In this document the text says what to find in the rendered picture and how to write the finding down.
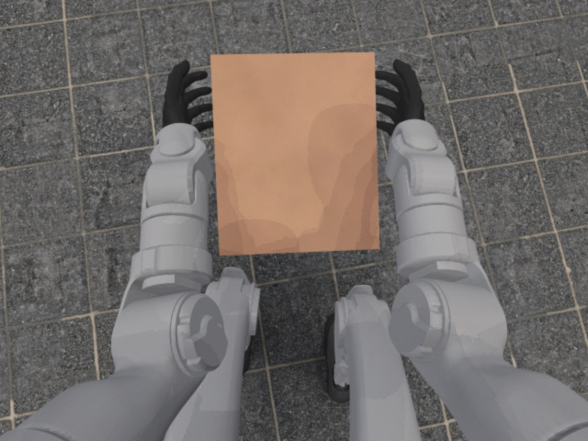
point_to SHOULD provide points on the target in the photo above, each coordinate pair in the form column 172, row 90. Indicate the robot shin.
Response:
column 341, row 373
column 229, row 272

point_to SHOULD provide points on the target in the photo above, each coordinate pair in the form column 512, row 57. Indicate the left robot upper arm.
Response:
column 162, row 350

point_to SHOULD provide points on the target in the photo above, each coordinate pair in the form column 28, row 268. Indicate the right robot hand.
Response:
column 408, row 100

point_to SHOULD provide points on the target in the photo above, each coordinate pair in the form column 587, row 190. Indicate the left robot shin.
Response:
column 229, row 272

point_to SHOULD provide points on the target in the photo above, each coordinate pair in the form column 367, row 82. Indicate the left robot hand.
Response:
column 176, row 100

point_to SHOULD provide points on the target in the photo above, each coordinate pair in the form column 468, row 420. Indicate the right robot upper arm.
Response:
column 455, row 334

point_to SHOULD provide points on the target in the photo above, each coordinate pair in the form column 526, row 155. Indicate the carton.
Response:
column 295, row 138

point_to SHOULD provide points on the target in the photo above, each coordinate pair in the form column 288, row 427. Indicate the right robot forearm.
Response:
column 429, row 212

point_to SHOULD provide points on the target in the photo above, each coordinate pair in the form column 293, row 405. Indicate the right robot shin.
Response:
column 341, row 373

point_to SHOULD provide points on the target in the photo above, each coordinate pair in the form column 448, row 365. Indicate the left robot forearm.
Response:
column 173, row 256

